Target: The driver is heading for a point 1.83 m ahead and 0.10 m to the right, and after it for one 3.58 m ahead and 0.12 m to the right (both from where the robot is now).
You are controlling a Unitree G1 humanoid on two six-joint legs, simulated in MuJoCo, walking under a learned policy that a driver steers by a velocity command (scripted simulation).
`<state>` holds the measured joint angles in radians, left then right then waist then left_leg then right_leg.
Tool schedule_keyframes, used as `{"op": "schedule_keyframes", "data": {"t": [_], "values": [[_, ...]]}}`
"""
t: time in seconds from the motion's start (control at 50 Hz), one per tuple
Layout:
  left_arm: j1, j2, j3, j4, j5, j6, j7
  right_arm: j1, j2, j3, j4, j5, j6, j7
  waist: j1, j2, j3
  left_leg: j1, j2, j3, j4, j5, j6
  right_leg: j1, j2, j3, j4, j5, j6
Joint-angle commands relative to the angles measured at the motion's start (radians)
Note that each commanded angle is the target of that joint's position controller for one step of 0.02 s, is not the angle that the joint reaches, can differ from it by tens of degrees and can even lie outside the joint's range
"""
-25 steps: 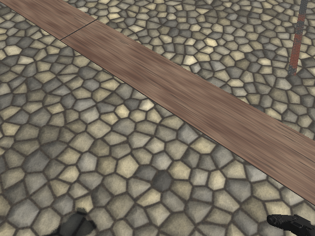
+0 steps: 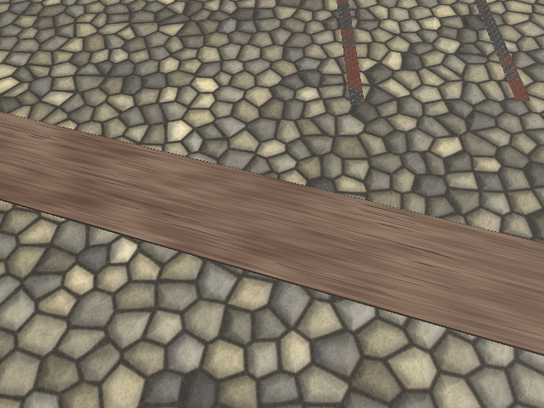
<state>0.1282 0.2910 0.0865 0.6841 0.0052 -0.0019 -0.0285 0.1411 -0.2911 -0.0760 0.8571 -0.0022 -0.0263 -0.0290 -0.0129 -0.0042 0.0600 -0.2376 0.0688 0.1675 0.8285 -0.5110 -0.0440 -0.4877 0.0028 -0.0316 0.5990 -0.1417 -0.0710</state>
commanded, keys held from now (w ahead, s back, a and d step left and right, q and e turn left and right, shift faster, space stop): e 0.18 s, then no key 0.82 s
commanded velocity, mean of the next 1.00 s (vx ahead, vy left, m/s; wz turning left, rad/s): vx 0.02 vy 0.00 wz -0.24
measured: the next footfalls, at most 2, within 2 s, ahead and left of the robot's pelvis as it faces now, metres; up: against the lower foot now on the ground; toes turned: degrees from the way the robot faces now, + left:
left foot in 0.38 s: +0.12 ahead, +0.15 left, +0.00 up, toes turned -12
right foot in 0.66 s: +0.04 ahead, -0.11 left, +0.00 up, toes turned -9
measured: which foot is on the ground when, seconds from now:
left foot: up 0.00-0.36, down 0.38-1.00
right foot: down 0.00-0.40, up 0.42-0.64, down 0.66-1.00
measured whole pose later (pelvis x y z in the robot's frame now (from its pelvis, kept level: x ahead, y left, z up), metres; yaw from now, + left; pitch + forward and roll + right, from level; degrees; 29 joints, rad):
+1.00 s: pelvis +0.04 +0.02 +0.01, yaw -12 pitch -2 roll +0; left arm 0.21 0.23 0.04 0.81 0.01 0.01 0.02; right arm 0.15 -0.26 -0.04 0.94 -0.01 0.00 -0.02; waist -0.02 0.00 0.03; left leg -0.23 0.03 -0.02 0.52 -0.26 -0.04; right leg -0.20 0.01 0.06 0.54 -0.30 0.01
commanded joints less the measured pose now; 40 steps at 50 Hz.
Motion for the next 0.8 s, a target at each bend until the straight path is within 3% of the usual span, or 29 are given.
{"op": "schedule_keyframes", "data": {"t": [0.02,0.04,0.06,0.08,0.12,0.2,0.3,0.36,0.38,0.4,0.42,0.44,0.46,0.5,0.54,0.58,0.62,0.64,0.66,0.68,0.7,0.72,0.74,0.8], "values": [[0.162,0.22,0.056,-0.07,0.009,-0.016,0.007,0.022,-0.123,-0.015,-0.089,0.013,-0.015,0.02,0.077,-0.133,-0.393,-0.432,-0.081,-0.251,0.549,-0.16,-0.007,0.624,-0.353,0.579,-0.2,0.589,-0.334],[0.11,0.187,0.048,-0.071,-0.008,-0.021,0.011,-0.018,-0.114,-0.013,-0.101,0.019,-0.01,0.015,0.056,-0.077,-0.305,-0.454,-0.052,-0.252,0.499,-0.076,0.007,0.535,-0.304,0.492,-0.211,0.452,-0.274],[0.07,0.16,0.039,-0.075,-0.02,-0.016,0.017,-0.03,-0.112,-0.015,-0.091,0.004,-0.001,0.003,0.036,-0.021,-0.24,-0.442,-0.025,-0.254,0.425,-0.016,0.006,0.438,-0.265,0.443,-0.233,0.34,-0.226],[0.036,0.147,0.034,-0.082,-0.018,-0.009,0.027,-0.034,-0.126,-0.02,-0.095,-0.004,0.009,-0.006,0.012,-0.041,-0.208,-0.39,-0.015,-0.257,0.355,0.027,0.007,0.344,-0.237,0.413,-0.257,0.264,-0.204],[0.015,0.156,0.037,-0.099,0.002,0.001,0.039,-0.017,-0.109,-0.018,-0.093,-0.003,0.021,-0.008,-0.01,-0.086,-0.198,-0.308,-0.042,-0.238,0.249,0.074,0.002,0.261,-0.193,0.384,-0.282,0.227,-0.187],[0.024,0.179,0.048,-0.111,-0.006,0.01,0.059,-0.012,-0.077,-0.005,-0.085,-0.002,0.024,-0.01,0.001,-0.099,-0.227,-0.239,-0.065,-0.242,0.065,0.141,-0.023,0.241,-0.172,0.374,-0.278,0.141,-0.175],[0.022,0.148,0.031,-0.108,0.006,0.024,0.056,-0.022,-0.086,-0.004,-0.091,0.004,0.024,0.004,0.03,-0.147,-0.195,-0.151,-0.06,-0.22,-0.067,0.168,-0.016,0.188,-0.163,0.405,-0.281,-0.065,-0.149],[0.014,0.128,0.015,-0.102,-0.001,0.034,0.054,0.031,-0.074,-0.003,-0.077,0.0,0.01,0.021,0.0,-0.145,-0.175,-0.025,-0.069,-0.182,-0.299,0.273,0.027,0.162,-0.139,0.407,-0.233,-0.103,-0.104],[0.051,0.11,0.008,-0.087,-0.002,0.034,0.054,0.045,-0.086,-0.005,-0.075,-0.012,0.006,0.026,0.0,-0.117,-0.163,0.037,-0.04,-0.201,-0.387,0.33,0.054,0.131,-0.105,0.379,-0.202,-0.143,-0.06],[0.08,0.068,-0.005,-0.085,0.008,0.03,0.054,0.061,-0.147,-0.013,-0.085,-0.036,0.004,0.025,0.02,0.021,-0.157,0.087,0.123,-0.37,-0.475,0.361,0.111,0.061,-0.021,0.295,-0.054,-0.24,0.003],[0.067,0.07,0.0,-0.117,0.0,0.021,0.051,0.023,-0.187,-0.019,-0.077,-0.05,0.006,0.024,0.066,0.247,-0.098,-0.019,0.252,-0.549,-0.54,0.392,0.238,0.016,0.089,0.143,0.031,-0.336,0.048],[0.03,0.126,0.012,-0.112,0.01,0.013,0.052,-0.037,-0.142,-0.007,-0.112,-0.056,-0.001,0.02,0.033,0.236,-0.085,-0.084,0.284,-0.588,-0.571,0.384,0.289,0.06,0.05,0.158,0.164,-0.373,0.077],[0.018,0.152,0.026,-0.103,0.002,0.013,0.051,-0.052,-0.133,-0.006,-0.117,-0.045,-0.007,0.015,0.027,0.201,-0.083,-0.064,0.254,-0.55,-0.559,0.4,0.281,0.048,0.052,0.159,0.251,-0.36,0.089],[0.047,0.125,0.027,-0.073,0.004,0.027,0.057,-0.059,-0.136,-0.006,-0.111,-0.013,-0.014,0.009,0.029,0.16,-0.082,0.003,0.214,-0.48,-0.52,0.502,0.254,0.009,0.034,0.165,0.341,-0.34,0.12],[0.063,0.06,0.006,-0.055,-0.001,0.033,0.054,-0.049,-0.108,0.003,-0.095,-0.004,-0.008,0.01,0.035,0.141,-0.092,0.038,0.159,-0.391,-0.477,0.639,0.232,0.047,0.013,0.132,0.273,-0.327,0.14],[0.028,0.02,-0.012,-0.055,-0.007,0.028,0.051,-0.019,-0.101,0.004,-0.079,-0.005,0.005,0.014,0.004,0.172,-0.116,0.079,0.126,-0.344,-0.438,0.727,0.221,0.122,0.003,0.081,0.111,-0.301,0.147],[0.045,0.03,-0.009,-0.034,-0.017,0.028,0.051,-0.002,-0.108,0.006,-0.066,0.003,0.015,0.016,0.011,0.183,-0.133,0.104,0.112,-0.335,-0.403,0.751,0.212,0.217,0.013,0.046,-0.105,-0.156,0.14],[0.057,0.041,-0.007,-0.021,-0.015,0.029,0.051,0.016,-0.105,0.008,-0.058,0.01,0.015,0.018,0.014,0.174,-0.131,0.095,0.103,-0.333,-0.399,0.721,0.19,0.282,0.013,0.047,-0.224,-0.028,0.125],[0.053,0.072,-0.003,-0.023,-0.007,0.032,0.053,0.043,-0.098,0.012,-0.05,0.009,0.007,0.021,0.003,0.145,-0.14,0.062,0.096,-0.34,-0.404,0.648,0.15,0.357,-0.02,0.093,-0.253,0.066,0.104],[0.058,0.124,0.004,-0.03,0.002,0.035,0.061,0.05,-0.083,0.019,-0.052,-0.009,-0.007,0.028,-0.015,0.057,-0.165,0.003,0.064,-0.303,-0.373,0.562,0.106,0.44,-0.095,0.16,-0.198,0.289,0.077],[0.051,0.151,0.012,-0.009,0.0,0.039,0.058,0.095,-0.073,0.02,-0.042,-0.014,-0.018,0.036,-0.06,-0.074,-0.176,-0.001,-0.002,-0.233,-0.403,0.431,0.065,0.415,-0.098,0.152,-0.125,0.243,0.029],[0.049,0.1,0.006,-0.014,0.003,0.036,0.046,0.035,-0.094,0.02,-0.034,-0.016,-0.019,0.036,-0.006,-0.049,-0.159,0.039,-0.021,-0.204,-0.375,0.376,0.034,0.349,-0.077,0.148,-0.14,0.119,0.019],[0.051,0.072,-0.004,-0.003,0.013,0.031,0.041,-0.003,-0.093,0.018,-0.036,-0.012,-0.015,0.036,0.0,-0.038,-0.129,0.038,-0.025,-0.195,-0.366,0.358,0.027,0.312,-0.072,0.153,-0.16,0.056,0.028],[0.046,0.074,-0.009,0.015,0.013,0.012,0.042,-0.009,-0.075,0.022,-0.025,-0.01,0.008,0.022,-0.01,-0.058,-0.07,0.036,-0.022,-0.197,-0.361,0.372,0.035,0.249,-0.061,0.147,-0.175,0.027,0.049]]}}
